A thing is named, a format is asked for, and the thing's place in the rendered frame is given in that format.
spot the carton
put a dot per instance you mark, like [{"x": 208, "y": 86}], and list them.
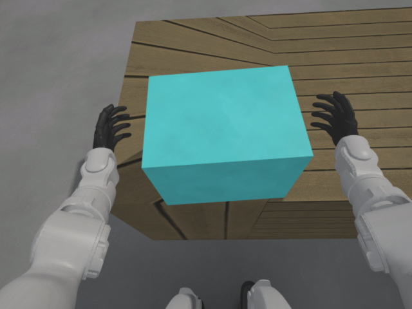
[{"x": 224, "y": 135}]

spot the robot left upper arm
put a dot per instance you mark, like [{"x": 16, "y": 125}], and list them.
[{"x": 72, "y": 248}]

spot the robot left forearm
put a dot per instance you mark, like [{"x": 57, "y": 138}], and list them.
[{"x": 95, "y": 195}]

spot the robot left shin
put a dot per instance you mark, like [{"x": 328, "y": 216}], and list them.
[{"x": 186, "y": 291}]

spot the robot shin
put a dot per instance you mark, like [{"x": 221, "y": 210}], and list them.
[
  {"x": 262, "y": 282},
  {"x": 186, "y": 291}
]

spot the robot right shin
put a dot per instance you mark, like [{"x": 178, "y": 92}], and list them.
[{"x": 262, "y": 282}]

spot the robot right forearm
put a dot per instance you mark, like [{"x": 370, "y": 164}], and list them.
[{"x": 362, "y": 181}]

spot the pedestal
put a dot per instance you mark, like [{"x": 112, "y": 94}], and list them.
[{"x": 365, "y": 55}]

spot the robot right hand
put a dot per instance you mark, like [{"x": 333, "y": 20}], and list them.
[{"x": 342, "y": 120}]

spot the robot right upper arm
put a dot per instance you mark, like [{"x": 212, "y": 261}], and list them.
[{"x": 385, "y": 238}]

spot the robot left hand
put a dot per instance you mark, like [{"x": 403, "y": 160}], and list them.
[{"x": 105, "y": 132}]

